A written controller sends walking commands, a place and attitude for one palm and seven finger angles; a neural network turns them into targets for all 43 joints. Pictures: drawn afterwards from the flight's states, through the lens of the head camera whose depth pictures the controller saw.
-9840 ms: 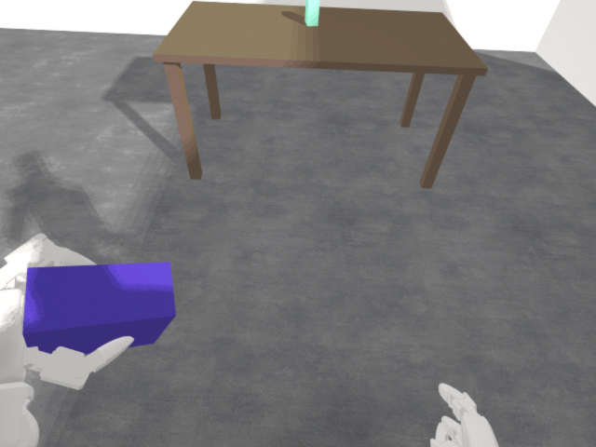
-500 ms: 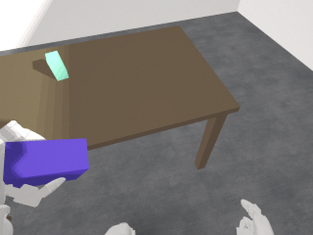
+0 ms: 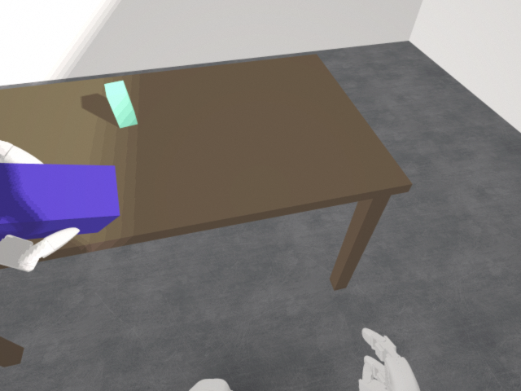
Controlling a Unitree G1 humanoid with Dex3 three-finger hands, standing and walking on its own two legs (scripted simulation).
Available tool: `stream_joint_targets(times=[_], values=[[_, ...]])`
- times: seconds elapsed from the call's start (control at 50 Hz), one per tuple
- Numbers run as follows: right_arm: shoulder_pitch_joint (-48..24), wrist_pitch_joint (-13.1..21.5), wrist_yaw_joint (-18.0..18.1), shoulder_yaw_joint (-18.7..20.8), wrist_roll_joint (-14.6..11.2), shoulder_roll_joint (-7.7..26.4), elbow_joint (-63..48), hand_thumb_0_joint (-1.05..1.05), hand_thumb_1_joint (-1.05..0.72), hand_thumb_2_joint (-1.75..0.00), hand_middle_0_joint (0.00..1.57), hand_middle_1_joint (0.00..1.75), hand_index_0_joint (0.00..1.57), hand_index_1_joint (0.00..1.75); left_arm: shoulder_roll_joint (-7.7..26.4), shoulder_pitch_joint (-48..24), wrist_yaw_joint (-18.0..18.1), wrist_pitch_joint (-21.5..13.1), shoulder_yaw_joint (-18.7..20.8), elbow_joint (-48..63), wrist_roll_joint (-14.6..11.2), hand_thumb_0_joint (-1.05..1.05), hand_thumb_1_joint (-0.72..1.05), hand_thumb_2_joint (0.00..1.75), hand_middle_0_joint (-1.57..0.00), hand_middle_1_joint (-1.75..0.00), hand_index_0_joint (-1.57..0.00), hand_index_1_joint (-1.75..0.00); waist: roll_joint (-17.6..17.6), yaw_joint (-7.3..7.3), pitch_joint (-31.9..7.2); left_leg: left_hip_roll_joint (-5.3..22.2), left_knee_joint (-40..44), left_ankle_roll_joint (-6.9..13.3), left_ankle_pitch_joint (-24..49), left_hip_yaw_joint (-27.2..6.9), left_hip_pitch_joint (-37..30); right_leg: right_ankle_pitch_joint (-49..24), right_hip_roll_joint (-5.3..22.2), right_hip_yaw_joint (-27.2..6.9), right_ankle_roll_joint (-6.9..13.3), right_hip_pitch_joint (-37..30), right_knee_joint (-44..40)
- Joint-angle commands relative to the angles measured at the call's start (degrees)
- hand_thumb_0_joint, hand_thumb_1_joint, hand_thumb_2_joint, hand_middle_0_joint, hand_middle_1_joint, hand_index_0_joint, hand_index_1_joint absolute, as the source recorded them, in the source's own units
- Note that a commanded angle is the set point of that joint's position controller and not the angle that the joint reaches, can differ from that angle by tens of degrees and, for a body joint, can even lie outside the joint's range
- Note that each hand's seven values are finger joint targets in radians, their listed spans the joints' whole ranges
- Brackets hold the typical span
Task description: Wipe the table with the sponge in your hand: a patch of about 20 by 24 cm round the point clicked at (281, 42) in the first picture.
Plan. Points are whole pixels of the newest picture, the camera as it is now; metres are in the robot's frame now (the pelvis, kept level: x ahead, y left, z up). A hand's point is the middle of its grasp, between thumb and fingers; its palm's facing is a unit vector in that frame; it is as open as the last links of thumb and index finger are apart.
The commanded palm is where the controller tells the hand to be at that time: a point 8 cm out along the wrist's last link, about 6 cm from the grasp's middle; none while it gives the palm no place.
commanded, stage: come to a stop and stand still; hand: left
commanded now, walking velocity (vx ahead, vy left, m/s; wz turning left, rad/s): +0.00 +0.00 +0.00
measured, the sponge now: (67, 204) +0.26 +0.26 +0.20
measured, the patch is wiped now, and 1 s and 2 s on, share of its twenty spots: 0.00 0.00 0.00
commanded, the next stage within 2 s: look again from close up in 1.18 s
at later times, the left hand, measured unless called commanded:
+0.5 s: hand (50, 244) +0.21 +0.27 +0.17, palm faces +0.40 -0.84 -0.38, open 10.0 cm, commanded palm +0.16 +0.30 +0.18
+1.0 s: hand (37, 234) +0.23 +0.30 +0.16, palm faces +0.38 -0.86 -0.35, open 10.0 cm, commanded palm +0.17 +0.34 +0.18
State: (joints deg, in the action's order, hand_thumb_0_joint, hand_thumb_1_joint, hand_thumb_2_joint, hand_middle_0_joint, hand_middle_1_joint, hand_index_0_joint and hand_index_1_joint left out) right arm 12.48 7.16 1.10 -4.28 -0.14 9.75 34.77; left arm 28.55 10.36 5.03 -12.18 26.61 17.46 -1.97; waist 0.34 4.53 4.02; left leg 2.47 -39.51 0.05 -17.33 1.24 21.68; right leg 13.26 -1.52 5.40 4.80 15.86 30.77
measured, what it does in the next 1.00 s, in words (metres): shifts its weight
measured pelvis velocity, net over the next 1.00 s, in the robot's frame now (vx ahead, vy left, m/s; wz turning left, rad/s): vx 0.01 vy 0.06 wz -0.01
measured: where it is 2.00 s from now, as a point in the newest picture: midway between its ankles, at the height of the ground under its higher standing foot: outside the picture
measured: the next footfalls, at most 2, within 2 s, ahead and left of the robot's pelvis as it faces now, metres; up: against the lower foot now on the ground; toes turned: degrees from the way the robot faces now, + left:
none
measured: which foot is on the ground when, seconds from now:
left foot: down 0.00-1.00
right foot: down 0.00-1.00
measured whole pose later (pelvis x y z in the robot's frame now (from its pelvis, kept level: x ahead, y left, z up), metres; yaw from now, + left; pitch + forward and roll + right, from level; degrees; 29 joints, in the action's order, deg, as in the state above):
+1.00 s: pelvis +0.01 +0.06 +0.01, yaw -1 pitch -1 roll -1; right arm 9.8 6.4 3.2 -2.0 1.2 12.7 33.6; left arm 19.6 24.9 7.4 -9.4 19.0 27.4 -2.8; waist -1.0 1.9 4.3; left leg -2.8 -23.1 3.7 -10.0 0.9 12.2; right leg 7.5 0.2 3.3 -0.2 10.8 19.3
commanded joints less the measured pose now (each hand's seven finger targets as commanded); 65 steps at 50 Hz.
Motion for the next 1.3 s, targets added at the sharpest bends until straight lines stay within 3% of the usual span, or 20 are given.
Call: stream_joint_targets(times=[0.0,0.04,0.06,0.08,0.12,0.14,0.16,0.18,0.26,0.42,0.44,0.52,0.64,0.66,0.7,0.76,0.98,1.12,1.14,1.28], values=[[-1.8,6.0,-1.0,4.7,0.2,8.7,-8.6,0.0,-0.9,-0.9,0.2,0.3,0.2,0.3,-0.5,4.4,0.6,-2.8,-4.9,17.8,-0.9,0.0,0.1,1.3,-1.2,-1.6,-1.2,-1.6,-5.2,-2.61,-6.8,-1.8,8.5,1.1,0.8,-0.6,-7.1,4.3,12.3,-15.8,-1.1,-1.1,-16.0],[-4.1,6.3,0.0,5.3,0.1,9.8,-8.5,0.0,-0.9,-0.9,0.2,0.3,0.2,0.3,1.6,7.7,1.4,-2.2,-2.5,16.6,-1.0,0.0,0.1,1.3,-1.2,-1.6,-1.2,-1.6,-2.7,-2.44,-5.5,0.2,16.0,1.9,2.5,-2.5,-12.6,8.3,7.1,-12.1,-3.7,1.9,-15.7],[-3.8,5.9,0.5,5.7,0.2,10.6,-8.8,0.0,-0.9,-0.9,0.2,0.3,0.2,0.3,0.4,7.8,1.3,-2.2,-2.1,17.0,-0.9,0.0,0.1,1.3,-1.2,-1.6,-1.2,-1.6,-2.6,-2.75,-6.2,1.0,17.8,2.0,2.6,-3.6,-10.8,7.4,6.1,-10.1,-4.3,-0.8,-14.7],[-5.0,5.6,0.9,6.0,0.0,11.3,-9.5,0.0,-0.9,-0.9,0.2,0.3,0.2,0.3,2.5,6.8,1.5,-2.4,-0.1,18.7,-0.7,0.0,0.1,1.3,-1.2,-1.6,-1.2,-1.6,-2.6,-2.53,-6.6,0.9,17.7,1.8,4.3,-4.0,-9.9,6.2,5.5,-10.1,-5.1,-2.0,-14.7],[-5.9,4.8,1.7,5.8,0.7,10.3,-9.9,0.0,-0.9,-0.9,0.2,0.3,0.2,0.3,5.3,10.0,2.1,-3.3,3.5,22.0,-0.6,0.0,0.1,1.3,-1.2,-1.6,-1.2,-1.6,4.7,-2.71,-6.5,0.3,18.0,1.8,-0.6,-3.5,-7.9,10.1,6.4,-10.6,-3.9,-2.1,-15.7],[-6.8,4.5,2.0,5.6,1.0,10.5,-10.1,0.0,-0.9,-0.9,0.2,0.3,0.2,0.3,9.2,9.1,2.5,-3.9,6.5,25.4,-0.3,0.0,0.1,1.3,-1.2,-1.6,-1.2,-1.6,7.4,-2.72,-6.8,0.4,18.5,1.8,-0.4,-3.8,-7.2,8.7,6.1,-10.4,-3.7,-3.1,-15.0],[-6.6,4.4,2.1,5.5,1.0,10.0,-10.2,0.0,-0.9,-0.9,0.2,0.3,0.2,0.3,5.7,10.0,2.4,-4.1,4.2,25.8,-0.4,0.0,0.1,1.3,-1.2,-1.6,-1.2,-1.6,8.7,-3.07,-7.4,0.6,18.8,1.9,0.6,-3.9,-6.4,6.2,5.8,-9.5,-3.5,-5.2,-14.0],[-6.4,4.5,2.2,5.6,1.1,10.4,-10.5,0.0,-0.9,-0.9,0.2,0.3,0.2,0.3,6.3,10.7,2.8,-4.1,4.8,26.4,-0.6,0.0,0.1,1.3,-1.2,-1.6,-1.2,-1.6,9.0,-2.9,-8.4,0.6,18.7,1.8,1.8,-4.3,-6.1,4.1,5.5,-9.4,-3.5,-6.9,-13.6],[-5.4,4.9,2.6,6.0,1.1,10.7,-10.5,0.0,-0.9,-0.9,0.2,0.3,0.2,0.3,4.3,13.4,3.4,-4.3,3.7,26.1,-1.4,0.0,0.1,1.3,-1.2,-1.6,-1.2,-1.6,4.3,-3.17,-10.7,0.6,17.6,1.3,7.3,-4.2,-8.6,-2.5,5.2,-8.0,-3.8,-9.3,-12.9],[-5.4,5.0,2.4,6.3,1.2,11.2,-8.6,0.0,-0.9,-0.9,0.2,0.3,0.2,0.3,-0.5,12.3,3.2,-3.5,-1.5,19.2,-1.2,0.0,0.1,1.3,-1.2,-1.6,-1.2,-1.6,-0.9,-3.8,-6.8,0.3,19.0,1.2,3.5,-4.6,-9.1,0.7,4.5,-7.8,-4.4,-5.0,-15.9],[-5.8,5.0,2.4,6.2,1.1,11.2,-8.5,0.0,-0.9,-0.9,0.2,0.3,0.2,0.3,0.4,11.5,3.2,-3.3,-1.1,19.2,-1.0,0.0,0.1,1.3,-1.2,-1.6,-1.2,-1.6,1.3,-3.77,-6.8,0.1,19.9,1.1,3.3,-4.6,-9.7,1.1,4.1,-8.0,-4.3,-4.4,-15.9],[-6.5,4.2,2.6,5.5,1.3,10.2,-8.9,0.0,-0.9,-0.9,0.2,0.3,0.2,0.3,0.3,8.2,3.3,-2.8,-1.7,20.2,-0.9,0.0,0.1,1.3,-1.2,-1.6,-1.2,-1.6,-0.1,-3.57,-6.7,-0.1,20.8,1.1,2.2,-4.6,-8.5,0.9,3.8,-7.3,-4.6,-6.0,-16.4],[-7.8,3.6,2.4,4.9,1.7,9.8,-9.6,0.0,-0.9,-0.9,0.2,0.3,0.2,0.3,2.0,8.3,3.5,-1.8,0.0,22.6,-1.0,0.0,0.1,1.3,-1.2,-1.6,-1.2,-1.6,4.3,-3.09,-9.4,-0.4,21.4,0.7,6.3,-4.6,-9.2,-4.8,3.2,-6.5,-4.3,-9.4,-14.7],[-7.6,3.3,2.4,4.6,1.5,9.0,-9.7,0.0,-0.9,-0.9,0.2,0.3,0.2,0.3,-0.2,8.6,3.4,-1.7,-1.7,22.5,-1.2,0.0,0.1,1.3,-1.2,-1.6,-1.2,-1.6,3.7,-3.1,-9.6,-0.1,21.4,0.7,7.1,-4.8,-9.0,-5.8,3.4,-6.1,-4.3,-10.4,-14.1],[-7.7,3.1,2.4,4.8,1.6,9.4,-9.8,0.0,-0.9,-0.9,0.2,0.3,0.2,0.3,0.4,8.7,3.5,-1.5,-1.1,22.7,-1.4,0.0,0.1,1.3,-1.2,-1.6,-1.2,-1.6,2.0,-3.16,-9.5,-0.4,21.1,0.6,7.4,-4.6,-8.9,-6.6,3.3,-6.0,-4.5,-10.6,-14.5],[-7.7,2.8,2.3,4.8,1.3,9.1,-9.9,0.0,-0.9,-0.9,0.2,0.3,0.2,0.3,-0.9,10.2,3.3,-1.2,-2.0,22.3,-1.5,0.0,0.1,1.3,-1.2,-1.6,-1.2,-1.6,3.3,-3.12,-10.3,-0.2,21.4,0.4,9.0,-4.7,-9.0,-7.9,3.2,-5.5,-4.4,-11.5,-13.6],[-8.3,2.5,2.5,5.3,1.2,10.0,-10.4,0.0,-0.9,-0.9,0.2,0.3,0.2,0.3,0.2,10.0,3.7,-2.0,-1.6,25.0,-1.3,0.0,0.1,1.3,-1.2,-1.6,-1.2,-1.6,6.0,-2.77,-10.1,0.6,23.5,-0.6,10.1,-6.7,-8.5,-8.3,2.2,-4.5,-4.5,-11.6,-10.7],[-8.0,2.3,2.5,5.8,1.3,10.3,-10.1,0.0,-0.9,-0.9,0.2,0.3,0.2,0.3,0.3,11.7,3.8,-2.2,-0.7,24.0,-1.6,0.0,0.1,1.3,-1.2,-1.6,-1.2,-1.6,3.1,-2.74,-11.2,0.4,21.7,-1.1,13.6,-6.4,-8.3,-10.5,2.7,-4.6,-4.3,-12.7,-10.5],[-8.3,2.3,2.5,5.8,1.3,10.5,-10.1,0.0,-0.9,-0.9,0.2,0.3,0.2,0.3,1.3,12.6,3.9,-2.0,0.1,23.9,-1.5,0.0,0.1,1.3,-1.2,-1.6,-1.2,-1.6,4.9,-2.66,-11.5,0.4,21.9,-1.4,14.8,-6.4,-8.8,-10.7,2.6,-4.5,-4.3,-12.6,-10.1],[-8.4,1.8,2.5,5.6,1.2,10.0,-10.1,0.0,-0.9,-0.9,0.2,0.3,0.2,0.3,0.0,12.0,3.7,-1.7,-1.2,23.7,-1.7,0.0,0.1,1.3,-1.2,-1.6,-1.2,-1.6,3.9,-2.69,-10.8,0.8,22.0,-1.7,13.1,-6.6,-8.4,-9.5,2.6,-4.7,-4.3,-12.0,-10.3]])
